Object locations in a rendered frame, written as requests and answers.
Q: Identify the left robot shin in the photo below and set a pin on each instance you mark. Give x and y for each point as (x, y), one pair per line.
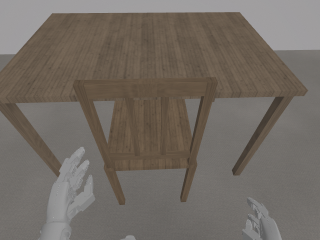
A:
(130, 237)

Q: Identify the chair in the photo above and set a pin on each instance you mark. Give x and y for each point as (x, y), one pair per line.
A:
(148, 134)

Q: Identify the robot right hand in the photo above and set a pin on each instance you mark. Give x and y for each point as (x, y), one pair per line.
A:
(265, 227)

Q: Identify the table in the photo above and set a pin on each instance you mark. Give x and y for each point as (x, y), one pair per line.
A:
(145, 45)

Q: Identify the robot left hand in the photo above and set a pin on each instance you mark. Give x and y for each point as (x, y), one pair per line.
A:
(63, 191)

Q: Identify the robot left forearm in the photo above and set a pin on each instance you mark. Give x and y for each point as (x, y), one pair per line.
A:
(55, 230)

